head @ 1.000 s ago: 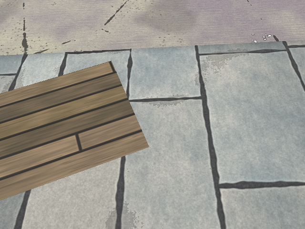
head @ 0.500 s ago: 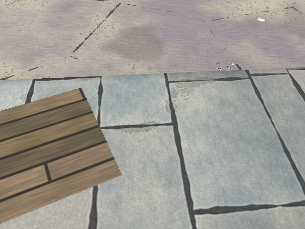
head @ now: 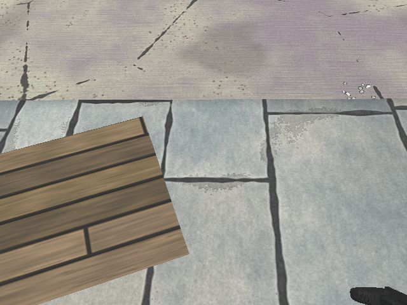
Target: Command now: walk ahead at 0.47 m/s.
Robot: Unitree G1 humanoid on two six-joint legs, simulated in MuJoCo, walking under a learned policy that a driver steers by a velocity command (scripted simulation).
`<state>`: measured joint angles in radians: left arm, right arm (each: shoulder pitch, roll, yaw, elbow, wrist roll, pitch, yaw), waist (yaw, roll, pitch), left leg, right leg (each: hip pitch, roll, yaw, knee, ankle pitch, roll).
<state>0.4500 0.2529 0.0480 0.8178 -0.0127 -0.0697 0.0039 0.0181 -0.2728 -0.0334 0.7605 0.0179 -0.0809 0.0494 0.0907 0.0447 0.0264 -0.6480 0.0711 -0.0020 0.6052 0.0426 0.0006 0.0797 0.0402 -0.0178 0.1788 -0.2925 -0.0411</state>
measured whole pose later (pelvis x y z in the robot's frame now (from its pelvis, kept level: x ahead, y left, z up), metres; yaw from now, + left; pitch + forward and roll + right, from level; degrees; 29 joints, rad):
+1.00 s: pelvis +0.57 +0.00 +0.00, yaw +12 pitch +0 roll -3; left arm 0.30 0.27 0.07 0.87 0.01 -0.10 0.00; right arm 0.15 -0.29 -0.06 0.78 0.02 -0.03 0.02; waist 0.06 0.04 0.04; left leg -0.68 0.12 -0.04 0.81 -0.02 0.01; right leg 0.00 0.02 -0.21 0.22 -0.23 -0.02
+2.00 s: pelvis +1.10 +0.22 +0.01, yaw +32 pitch +1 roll -2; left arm 0.36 0.25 0.05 0.85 -0.01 -0.08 -0.02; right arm 0.17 -0.28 -0.05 0.72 0.01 -0.06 0.00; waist 0.07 0.04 0.02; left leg -0.65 0.11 -0.06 0.77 -0.07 0.00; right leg -0.10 0.07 -0.02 0.26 -0.19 -0.06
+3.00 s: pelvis +1.60 +0.42 -0.17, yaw +4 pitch +2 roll -2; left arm 0.19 0.26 0.07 0.84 -0.01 -0.02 -0.03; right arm 0.30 -0.26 -0.05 0.80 0.04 -0.10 -0.03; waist -0.05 0.02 0.06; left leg -0.57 0.11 -0.09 1.67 -0.53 -0.06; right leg -0.41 0.11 0.00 0.63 -0.25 -0.09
